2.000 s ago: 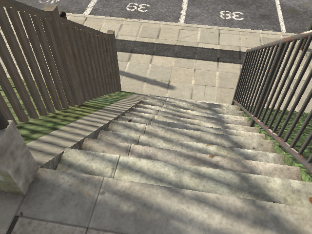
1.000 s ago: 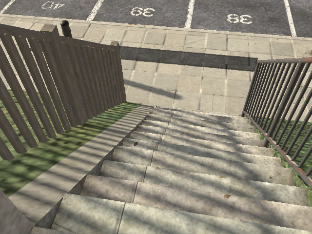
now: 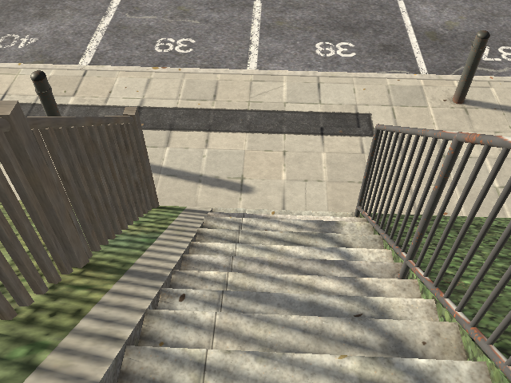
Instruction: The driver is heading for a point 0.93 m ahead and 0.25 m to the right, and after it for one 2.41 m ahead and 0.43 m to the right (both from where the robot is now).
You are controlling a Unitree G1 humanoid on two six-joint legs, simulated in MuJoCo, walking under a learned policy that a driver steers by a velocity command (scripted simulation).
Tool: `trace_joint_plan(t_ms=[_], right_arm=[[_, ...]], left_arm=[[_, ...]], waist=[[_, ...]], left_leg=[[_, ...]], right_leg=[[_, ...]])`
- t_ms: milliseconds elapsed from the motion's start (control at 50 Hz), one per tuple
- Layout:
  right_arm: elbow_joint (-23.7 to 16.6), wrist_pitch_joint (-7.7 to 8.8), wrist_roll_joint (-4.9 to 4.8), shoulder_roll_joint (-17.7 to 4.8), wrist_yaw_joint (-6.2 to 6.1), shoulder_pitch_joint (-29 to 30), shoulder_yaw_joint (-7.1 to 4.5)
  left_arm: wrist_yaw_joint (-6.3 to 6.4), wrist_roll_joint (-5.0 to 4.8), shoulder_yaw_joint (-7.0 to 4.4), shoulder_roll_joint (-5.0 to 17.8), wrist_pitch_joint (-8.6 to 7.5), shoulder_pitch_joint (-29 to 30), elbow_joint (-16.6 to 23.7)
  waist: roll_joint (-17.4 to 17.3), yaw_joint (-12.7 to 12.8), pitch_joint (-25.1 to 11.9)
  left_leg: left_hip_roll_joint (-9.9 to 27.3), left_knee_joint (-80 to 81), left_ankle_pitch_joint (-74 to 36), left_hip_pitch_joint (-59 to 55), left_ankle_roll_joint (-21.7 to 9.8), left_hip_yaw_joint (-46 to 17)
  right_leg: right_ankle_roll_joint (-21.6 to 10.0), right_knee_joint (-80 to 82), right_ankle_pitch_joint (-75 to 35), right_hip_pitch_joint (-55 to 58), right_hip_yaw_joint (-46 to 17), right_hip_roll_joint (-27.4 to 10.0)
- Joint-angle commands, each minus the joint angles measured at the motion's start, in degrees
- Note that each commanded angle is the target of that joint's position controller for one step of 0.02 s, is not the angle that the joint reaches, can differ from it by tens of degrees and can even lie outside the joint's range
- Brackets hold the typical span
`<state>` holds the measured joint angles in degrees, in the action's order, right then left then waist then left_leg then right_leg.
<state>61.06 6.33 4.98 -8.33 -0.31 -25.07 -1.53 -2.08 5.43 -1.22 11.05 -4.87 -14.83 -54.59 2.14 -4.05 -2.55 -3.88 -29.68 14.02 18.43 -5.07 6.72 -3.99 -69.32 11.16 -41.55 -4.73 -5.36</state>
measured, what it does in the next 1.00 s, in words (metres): goes down, turning right: right foot 0.18 m lower, then left foot 0.21 m lower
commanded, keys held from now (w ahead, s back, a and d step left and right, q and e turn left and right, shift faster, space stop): w+e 0.48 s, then w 0.52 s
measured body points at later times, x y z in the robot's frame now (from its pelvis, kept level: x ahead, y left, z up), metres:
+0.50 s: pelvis +0.21 -0.11 -0.17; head +0.22 -0.13 +0.28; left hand +0.34 +0.12 -0.30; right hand +0.05 -0.28 -0.32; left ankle +0.11 +0.07 -0.65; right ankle +0.22 -0.20 -0.91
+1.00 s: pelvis +0.45 -0.12 -0.39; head +0.45 -0.11 +0.06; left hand +0.52 +0.11 -0.54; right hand +0.30 -0.35 -0.52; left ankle +0.48 -0.06 -1.12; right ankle +0.35 -0.25 -0.83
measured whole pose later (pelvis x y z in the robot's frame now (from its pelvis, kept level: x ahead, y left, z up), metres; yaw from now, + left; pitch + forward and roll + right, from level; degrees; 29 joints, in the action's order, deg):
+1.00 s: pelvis +0.45 -0.12 -0.39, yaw -22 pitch +2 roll -1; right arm 59.1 4.0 6.8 -16.3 5.3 -26.2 -2.7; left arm -4.2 2.8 1.2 13.3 -3.7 -26.6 -54.6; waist 0.1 -1.3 -3.0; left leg -2.3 -32.1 15.4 17.8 -5.3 3.8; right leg -3.5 -118.1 29.4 -49.7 -6.8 3.3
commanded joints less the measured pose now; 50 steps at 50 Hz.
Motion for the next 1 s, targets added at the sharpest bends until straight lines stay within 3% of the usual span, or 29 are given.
trace_joint_plan(t_ms=[20, 100, 160, 340, 400, 420, 440, 460, 480, 500, 520, 540, 580, 600, 620, 660, 680, 700, 740, 800, 840, 860, 880, 900, 920, 940, 960, 980, 1000], right_arm=[[-0.7, 0.87, 2.17, -2.0, -0.49, -4.0, 0.9], [4.6, 1.95, 1.19, 0.9, -1.46, -13.6, 3.09], [0.9, 1.46, 1.44, 1.1, -0.35, -8.7, 4.57], [3.1, -2.1, -0.45, -4.9, -0.91, -16.0, 2.38], [3.5, -4.19, 2.52, -8.3, 2.47, -10.8, 1.85], [5.7, -4.03, 2.46, -2.5, 4.98, -19.4, 2.85], [2.7, -2.23, 0.49, -0.7, 6.18, -19.0, 3.32], [-4.9, -0.23, -1.63, -2.4, 5.34, -3.7, 3.2], [-10.3, 1.28, -3.49, -5.9, 3.9, 6.4, 2.22], [-8.6, 1.22, -2.23, -8.6, 2.92, 6.6, 1.87], [-8.8, 1.04, -2.46, -8.3, 1.35, 1.8, 1.53], [-6.7, -0.29, -0.59, -2.8, 0.7, -2.8, 2.76], [-3.8, -2.09, 1.03, -3.1, 2.7, -3.6, 2.03], [-4.6, -2.66, 0.79, -4.0, 3.44, -2.5, 1.79], [-3.2, -2.1, 1.88, -3.3, 4.57, -6.7, 2.42], [-7.2, -2.11, 3.08, -4.8, 4.87, 3.7, 2.7], [-6.9, -1.73, 2.0, -5.5, 4.54, 5.6, 3.25], [-8.0, -2.11, 1.69, -5.3, 4.1, 7.1, 3.33], [-9.0, -3.45, 0.97, -7.4, 4.12, 6.7, 2.8], [-10.1, -4.01, 2.2, -8.9, 3.96, 4.6, 2.57], [-11.1, -3.6, -0.37, -9.5, 3.64, 9.7, 2.07], [-7.1, -2.66, -1.57, -10.4, 3.29, -4.3, 0.97], [-1.0, -1.4, -1.21, -16.3, 3.33, -19.5, -2.33], [-0.6, -1.51, 0.76, -21.9, 4.36, -26.3, -4.39], [-0.4, -2.0, 0.8, -26.1, 5.61, -24.5, -5.15], [-0.6, -2.78, 1.29, -25.6, 6.45, -22.0, -5.94], [-0.4, -2.78, 1.61, -19.5, 6.3, -15.3, -4.21], [-0.5, -2.42, 2.76, -9.3, 6.29, -11.1, -0.92], [0.2, -1.92, 3.06, -5.4, 5.81, -10.8, 0.32]], left_arm=[[-2.38, 0.82, 0.66, -0.4, -0.09, -9.1, -0.8], [-1.6, 0.73, 0.95, 0.4, 0.42, -1.6, 2.2], [-1.76, 0.47, 0.54, 1.0, 1.73, 1.1, 2.5], [-0.71, 0.46, 1.03, 1.1, 2.85, 10.7, 6.0], [-1.12, -1.81, -3.76, 9.6, 0.67, -16.3, -6.0], [-1.53, -0.41, -6.12, 17.3, 1.18, -25.4, -8.0], [-1.36, -0.8, -7.57, 21.6, 0.83, -33.6, -9.9], [-1.5, -0.72, -7.64, 18.0, 1.09, -35.4, -9.8], [-1.55, -1.15, -6.09, 13.5, 0.4, -23.2, -6.0], [-2.09, 0.25, -3.77, 6.6, 0.35, -19.0, -6.4], [-2.75, 0.14, -2.73, 5.5, 0.02, -17.0, -4.7], [-1.56, 1.03, 0.51, -1.6, -1.07, -14.0, -4.2], [-0.38, -1.81, 1.31, -0.6, -1.74, -11.4, -2.5], [-0.96, -1.69, 1.12, 2.0, -2.41, -13.7, -3.1], [-0.92, 0.64, 1.63, 3.3, -2.77, -14.1, -3.3], [1.52, -0.84, 2.71, -0.6, -3.65, -22.3, -5.7], [2.63, -1.35, 3.14, -1.2, -3.69, -22.4, -4.8], [2.29, -0.2, 3.23, 0.8, -3.27, -17.2, -2.6], [0.69, 0.42, 2.64, 3.8, -2.06, -15.6, -1.5], [1.11, -0.86, 2.92, 5.8, -1.61, -17.2, 0.1], [1.4, -1.32, 2.29, 8.5, 0.8, -19.1, -1.3], [0.02, -1.06, 1.93, 10.6, 2.3, -14.6, -1.1], [-3.13, 0.3, 2.34, 9.8, 2.49, -18.3, -3.5], [-5.26, -0.74, 2.19, 1.2, 0.87, -30.9, -6.9], [-5.33, -3.34, 0.97, 3.3, 0.08, -29.9, -2.8], [-4.13, -3.79, 0.92, 5.6, -0.15, -22.4, 2.5], [-2.72, -3.06, 2.6, 3.0, -0.16, -16.9, 5.1], [-1.09, -2.83, 3.28, 1.8, 0.28, -17.4, 3.7], [-1.07, -3.02, 3.49, 1.1, 1.01, -20.0, 3.3]], waist=[[-3.5, 2.5, 4.1], [-4.0, -0.7, 4.5], [-5.5, 0.0, 4.6], [-3.7, -5.6, 12.5], [5.1, 7.6, 3.0], [13.3, 7.2, -10.4], [10.0, 9.4, -18.9], [6.1, 15.4, -12.5], [2.5, 13.2, -1.9], [-2.6, 10.9, 1.2], [0.2, 5.2, 1.9], [-5.0, 1.4, 7.7], [-2.1, 2.1, 9.0], [1.8, 2.6, 7.4], [2.9, 0.0, 5.8], [-0.8, 7.1, 3.9], [-5.3, 8.6, 2.2], [-1.4, 6.5, 2.3], [0.3, 4.4, 7.9], [-0.7, 3.6, 9.4], [-0.5, 7.0, 10.5], [-2.7, 0.1, 7.3], [-7.9, -4.0, 1.3], [-18.8, -2.4, -9.3], [-15.7, -0.1, -7.5], [-11.4, -3.4, -6.9], [-8.7, -0.8, 3.3], [2.0, 2.5, 6.4], [0.1, 6.3, 10.8]], left_leg=[[16.5, 10.9, -4.4, 8.1, -9.9, -11.1], [19.7, 5.1, -11.0, -7.5, -10.6, -12.8], [12.8, 1.0, 3.2, 11.0, -6.6, -2.6], [24.3, -14.3, 7.8, -6.5, -4.9, -12.9], [16.1, -45.9, 2.5, 4.6, 1.0, 0.5], [8.5, -71.0, 29.6, 20.2, 6.1, 3.4], [6.6, -83.8, 34.0, 29.8, 7.0, -1.4], [5.7, -88.0, 32.9, 44.9, 6.6, -4.1], [9.4, -82.0, 25.9, 54.8, 5.7, -8.9], [12.0, -76.6, 20.8, 50.4, 2.9, -8.7], [12.9, -72.4, 16.3, 42.8, 2.1, -11.9], [17.2, -53.0, -3.2, 37.8, 0.9, -16.8], [13.4, -38.7, -16.3, 24.9, 2.1, -9.5], [11.6, -37.7, -16.7, 23.1, 2.7, -7.0], [9.5, -46.3, -20.7, 13.9, 3.7, -6.2], [13.6, -29.0, -34.9, 36.1, 4.9, -13.5], [13.1, -14.3, -51.6, 29.9, 5.3, -13.7], [10.5, -11.2, -53.1, 12.1, 4.6, -8.6], [7.9, -15.9, -40.7, 0.4, 6.5, -4.8], [9.6, -2.9, -28.4, 1.7, 5.1, -7.8], [12.3, 17.4, -26.3, 3.3, 1.8, -11.1], [13.1, 23.8, -34.7, -9.4, 0.5, -8.1], [11.9, 18.5, -32.1, -28.9, -1.1, -5.0], [18.2, -10.6, -64.2, -49.2, -12.1, -10.1], [21.9, -9.7, -71.2, -49.8, -14.1, -18.9], [25.9, -4.2, -52.6, -49.3, -18.7, -28.6], [29.2, 2.6, -11.9, -38.0, -17.6, -37.7], [25.5, 5.0, -2.5, -24.8, -12.8, -29.5], [26.7, 8.0, -5.8, -8.7, -13.9, -30.7]], right_leg=[[1.0, -2.2, -12.3, -0.7, -0.2, -2.7], [2.0, 14.7, -29.8, -14.7, -5.3, -5.8], [0.9, 26.2, -42.5, 7.8, 5.0, -2.4], [0.6, 52.9, -21.5, 10.3, 5.4, -3.2], [-1.5, 59.9, -36.9, 47.7, 12.1, 1.3], [-9.4, 38.3, -63.8, 72.2, 3.9, -5.5], [-14.4, 29.4, -69.0, 83.6, -3.4, -9.8], [-18.2, 37.8, -45.5, 80.7, -14.8, -14.1], [-18.4, 41.8, -18.1, 66.8, -19.9, -17.4], [-13.6, 42.9, -10.8, 54.6, -11.9, -12.4], [-17.2, 41.2, -13.4, 37.9, -16.4, -15.1], [-14.5, 43.1, -16.1, 24.6, -12.0, -13.2], [-14.0, 43.6, -5.1, 7.0, -4.0, -5.3], [-14.4, 40.7, -4.5, 4.2, -4.3, -3.9], [-14.1, 34.6, -4.2, -4.5, -5.5, -2.7], [-14.0, 27.8, -1.8, 17.1, -12.7, -5.6], [-11.6, 23.9, 5.0, 14.3, -9.7, -2.4], [-9.5, 23.7, 12.3, -0.5, -4.0, 2.4], [-10.4, 24.9, 24.5, -12.8, -6.8, 1.2], [-10.3, 14.2, 22.8, 1.7, -15.8, -2.1], [-9.9, 8.9, 18.4, 14.7, -23.3, -4.1], [-7.8, -3.0, 18.2, 12.2, -21.6, -3.6], [-3.6, -20.0, 11.7, 5.3, -13.8, 2.6], [1.8, -50.5, 36.7, -13.5, -4.8, 15.1], [2.3, -60.7, 34.9, -29.8, -0.3, 15.9], [3.8, -61.3, 32.1, -40.4, 0.4, 14.1], [1.4, -60.2, 20.1, -52.3, -3.8, 6.8], [-1.4, -47.7, 6.8, -45.1, -7.9, 2.3], [-1.9, -42.8, 1.5, -36.8, -6.1, -1.5]])
Keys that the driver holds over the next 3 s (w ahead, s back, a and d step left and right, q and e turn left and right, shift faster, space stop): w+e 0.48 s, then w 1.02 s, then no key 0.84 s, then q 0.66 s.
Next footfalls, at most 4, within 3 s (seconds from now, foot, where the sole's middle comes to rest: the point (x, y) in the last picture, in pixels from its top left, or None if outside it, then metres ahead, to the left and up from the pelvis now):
0.40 right None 0.25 -0.22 -0.94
0.88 left None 0.52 -0.07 -1.16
1.46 right None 0.74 -0.32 -1.38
1.86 left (294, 344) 0.98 -0.21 -1.55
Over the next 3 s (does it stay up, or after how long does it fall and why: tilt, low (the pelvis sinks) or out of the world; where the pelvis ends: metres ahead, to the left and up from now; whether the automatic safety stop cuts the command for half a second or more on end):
stays up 0.85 -0.36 -0.77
